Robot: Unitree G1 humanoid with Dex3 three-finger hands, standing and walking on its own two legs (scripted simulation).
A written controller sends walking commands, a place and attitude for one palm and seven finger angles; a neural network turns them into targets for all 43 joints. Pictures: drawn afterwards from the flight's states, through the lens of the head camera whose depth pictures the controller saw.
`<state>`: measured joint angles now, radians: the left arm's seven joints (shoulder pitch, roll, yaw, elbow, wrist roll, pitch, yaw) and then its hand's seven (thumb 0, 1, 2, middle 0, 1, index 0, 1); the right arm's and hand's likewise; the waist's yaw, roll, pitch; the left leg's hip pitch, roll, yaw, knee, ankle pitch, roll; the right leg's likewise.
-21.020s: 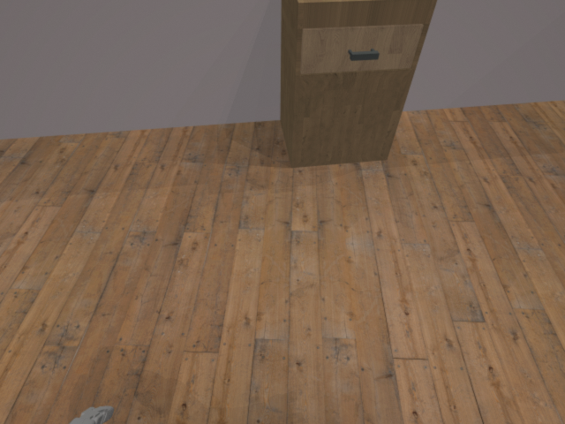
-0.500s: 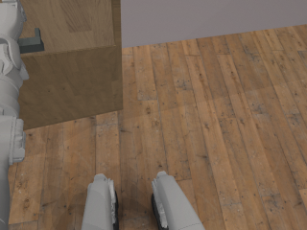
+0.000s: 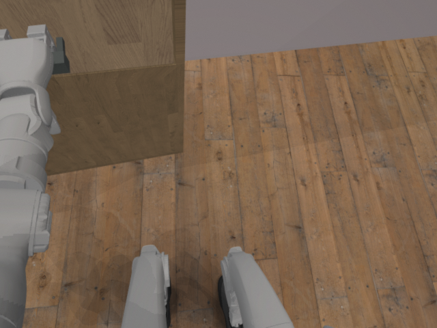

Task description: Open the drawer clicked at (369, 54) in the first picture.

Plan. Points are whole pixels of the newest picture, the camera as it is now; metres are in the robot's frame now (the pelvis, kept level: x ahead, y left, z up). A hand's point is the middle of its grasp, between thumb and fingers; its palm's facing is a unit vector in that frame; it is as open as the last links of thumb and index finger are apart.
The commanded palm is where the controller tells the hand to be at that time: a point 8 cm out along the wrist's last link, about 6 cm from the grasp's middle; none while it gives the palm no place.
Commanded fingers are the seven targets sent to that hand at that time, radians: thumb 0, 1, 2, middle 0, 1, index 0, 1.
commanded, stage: lower the fingers behind the handle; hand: left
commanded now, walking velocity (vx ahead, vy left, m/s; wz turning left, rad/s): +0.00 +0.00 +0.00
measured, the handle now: (30, 55) +0.59 +0.29 +0.02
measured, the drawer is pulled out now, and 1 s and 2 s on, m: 0.00 0.00 0.07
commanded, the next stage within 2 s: close the thumb around the handle in 0.12 s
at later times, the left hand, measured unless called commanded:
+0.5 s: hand (37, 84) +0.54 +0.28 +0.00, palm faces -0.01 +0.01 -1.00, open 11.5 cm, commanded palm +0.55 +0.25 +0.04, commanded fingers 0.00 0.34 0.66 -0.36 -1.29 -0.36 -1.29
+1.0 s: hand (35, 85) +0.54 +0.29 -0.01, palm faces -0.01 +0.01 -1.00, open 5.7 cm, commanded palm +0.54 +0.26 +0.04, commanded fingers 0.00 0.90 0.90 -0.40 -1.35 -0.40 -1.35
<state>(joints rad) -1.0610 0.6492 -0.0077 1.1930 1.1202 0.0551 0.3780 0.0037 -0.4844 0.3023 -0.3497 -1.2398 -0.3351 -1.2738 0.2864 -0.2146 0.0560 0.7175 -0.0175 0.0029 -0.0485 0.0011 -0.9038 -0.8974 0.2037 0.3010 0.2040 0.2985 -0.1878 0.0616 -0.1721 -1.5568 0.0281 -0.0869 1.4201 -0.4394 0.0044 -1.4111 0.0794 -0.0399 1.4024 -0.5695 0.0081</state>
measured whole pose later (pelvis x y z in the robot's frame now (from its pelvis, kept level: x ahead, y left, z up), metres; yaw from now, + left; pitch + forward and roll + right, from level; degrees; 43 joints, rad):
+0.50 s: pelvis +0.02 +0.00 +0.01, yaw +0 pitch +33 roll -6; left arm -0.98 0.62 0.02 1.16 1.13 0.00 0.44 0.00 -0.14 0.45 -0.36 -1.27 -0.34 -1.28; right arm 0.28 -0.23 0.01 0.73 -0.03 0.03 -0.02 0.00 -0.91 -0.90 0.20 0.30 0.20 0.30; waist -0.16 0.07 -0.18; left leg -1.51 0.03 -0.08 1.41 -0.48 0.00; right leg -1.36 0.08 -0.03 1.38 -0.60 0.01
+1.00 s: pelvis +0.02 +0.01 +0.00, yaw -1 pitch +33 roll -6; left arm -0.97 0.65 0.04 1.17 1.15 -0.04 0.44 0.00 0.69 0.85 -0.43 -1.34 -0.39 -1.34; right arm 0.29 -0.24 0.00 0.73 -0.04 0.03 -0.02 0.00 -0.91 -0.90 0.20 0.30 0.20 0.30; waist -0.17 0.07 -0.19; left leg -1.52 0.04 -0.06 1.42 -0.48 0.02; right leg -1.38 0.08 -0.02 1.39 -0.59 0.02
